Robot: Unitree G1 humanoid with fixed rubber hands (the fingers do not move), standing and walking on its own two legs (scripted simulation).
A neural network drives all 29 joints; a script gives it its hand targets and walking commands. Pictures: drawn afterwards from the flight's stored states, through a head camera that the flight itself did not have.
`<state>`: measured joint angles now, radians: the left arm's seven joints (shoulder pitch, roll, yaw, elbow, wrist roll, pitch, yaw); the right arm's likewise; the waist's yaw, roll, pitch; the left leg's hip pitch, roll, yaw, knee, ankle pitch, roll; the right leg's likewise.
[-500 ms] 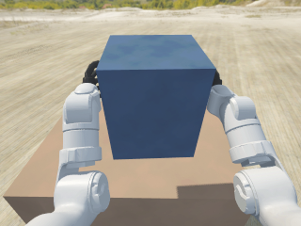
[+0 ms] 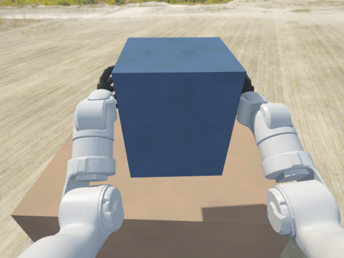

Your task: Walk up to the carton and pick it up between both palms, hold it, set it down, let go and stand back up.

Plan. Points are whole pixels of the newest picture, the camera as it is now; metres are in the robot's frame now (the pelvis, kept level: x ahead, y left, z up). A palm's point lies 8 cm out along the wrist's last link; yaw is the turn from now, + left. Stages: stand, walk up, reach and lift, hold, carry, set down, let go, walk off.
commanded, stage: hold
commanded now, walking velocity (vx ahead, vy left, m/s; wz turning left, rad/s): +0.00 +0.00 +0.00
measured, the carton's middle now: (175, 106) +0.38 +0.00 +0.24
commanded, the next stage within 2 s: none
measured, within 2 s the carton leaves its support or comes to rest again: neither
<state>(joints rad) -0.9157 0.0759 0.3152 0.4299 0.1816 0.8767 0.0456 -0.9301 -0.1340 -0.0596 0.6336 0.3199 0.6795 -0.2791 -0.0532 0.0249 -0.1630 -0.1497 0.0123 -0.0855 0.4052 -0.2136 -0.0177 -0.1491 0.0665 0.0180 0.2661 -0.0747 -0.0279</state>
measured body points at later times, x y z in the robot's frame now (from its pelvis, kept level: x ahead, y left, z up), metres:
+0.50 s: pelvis +0.02 +0.00 +0.00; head -0.07 +0.01 +0.44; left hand +0.40 +0.16 +0.26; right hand +0.39 -0.15 +0.25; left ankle +0.01 +0.13 -0.75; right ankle +0.05 -0.10 -0.75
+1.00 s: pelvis +0.01 +0.01 +0.00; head -0.08 +0.02 +0.44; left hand +0.39 +0.16 +0.28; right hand +0.38 -0.15 +0.26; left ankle +0.01 +0.13 -0.75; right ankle +0.05 -0.10 -0.75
